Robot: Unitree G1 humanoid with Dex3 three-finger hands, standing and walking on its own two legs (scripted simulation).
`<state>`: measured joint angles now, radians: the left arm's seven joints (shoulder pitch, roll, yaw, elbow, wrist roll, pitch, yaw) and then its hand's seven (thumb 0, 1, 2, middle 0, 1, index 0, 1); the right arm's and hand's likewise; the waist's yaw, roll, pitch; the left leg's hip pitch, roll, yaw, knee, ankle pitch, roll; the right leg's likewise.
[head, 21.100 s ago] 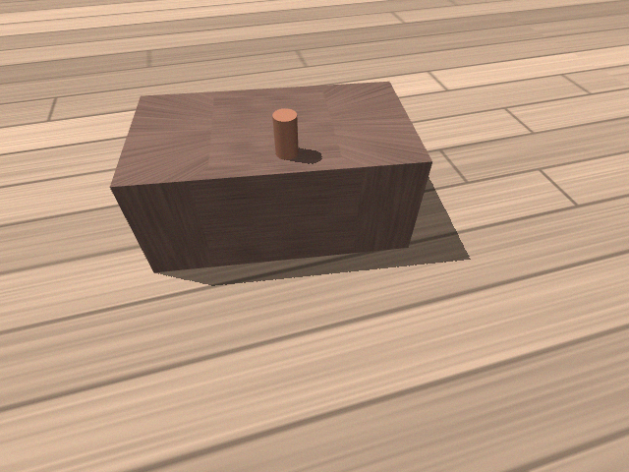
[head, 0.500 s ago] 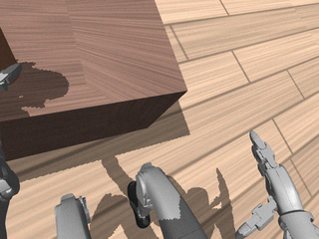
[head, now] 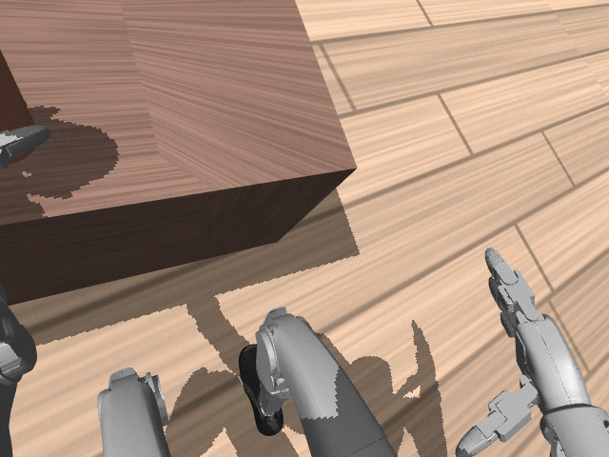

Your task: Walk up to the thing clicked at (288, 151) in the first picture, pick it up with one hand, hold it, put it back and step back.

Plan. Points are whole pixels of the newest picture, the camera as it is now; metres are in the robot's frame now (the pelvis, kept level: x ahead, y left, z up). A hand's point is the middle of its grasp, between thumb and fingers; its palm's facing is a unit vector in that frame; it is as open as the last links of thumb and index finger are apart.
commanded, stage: open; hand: left
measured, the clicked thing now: out of the picture +0.57 +0.20 -0.03
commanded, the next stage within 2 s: withdraw in 0.22 s
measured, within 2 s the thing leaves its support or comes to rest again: neither
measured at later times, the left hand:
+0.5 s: hand out of the picture +0.58 +0.21 -0.03, palm faces +0.23 -0.97 +0.00, open 16.3 cm
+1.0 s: hand out of the picture +0.55 +0.33 +0.12, palm faces +0.34 -0.92 -0.20, open 17.6 cm
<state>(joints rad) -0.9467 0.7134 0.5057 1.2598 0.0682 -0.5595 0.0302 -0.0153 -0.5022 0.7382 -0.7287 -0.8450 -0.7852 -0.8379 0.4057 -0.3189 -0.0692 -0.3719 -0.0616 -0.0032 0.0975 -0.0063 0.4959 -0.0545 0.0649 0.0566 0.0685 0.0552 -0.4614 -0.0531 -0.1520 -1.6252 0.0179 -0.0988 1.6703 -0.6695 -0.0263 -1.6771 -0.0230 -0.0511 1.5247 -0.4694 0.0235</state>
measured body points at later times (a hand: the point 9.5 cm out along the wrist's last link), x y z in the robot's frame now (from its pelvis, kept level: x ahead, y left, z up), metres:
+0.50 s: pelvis +0.00 +0.00 +0.00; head +0.22 +0.09 +0.38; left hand +0.56 +0.26 -0.03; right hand +0.18 -0.25 +0.11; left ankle +0.03 +0.12 -0.53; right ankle +0.10 -0.14 -0.53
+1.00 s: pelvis +0.02 +0.01 +0.09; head +0.18 +0.07 +0.51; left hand +0.53 +0.37 +0.13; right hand +0.18 -0.24 +0.15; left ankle +0.03 +0.13 -0.53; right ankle +0.10 -0.14 -0.53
